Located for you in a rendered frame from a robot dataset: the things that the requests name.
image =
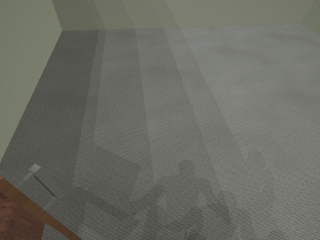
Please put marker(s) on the cupboard door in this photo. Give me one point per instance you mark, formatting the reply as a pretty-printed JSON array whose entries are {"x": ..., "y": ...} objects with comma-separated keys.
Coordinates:
[{"x": 21, "y": 199}]

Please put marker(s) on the handle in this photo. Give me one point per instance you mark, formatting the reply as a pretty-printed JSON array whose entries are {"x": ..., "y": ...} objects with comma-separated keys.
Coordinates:
[{"x": 37, "y": 172}]

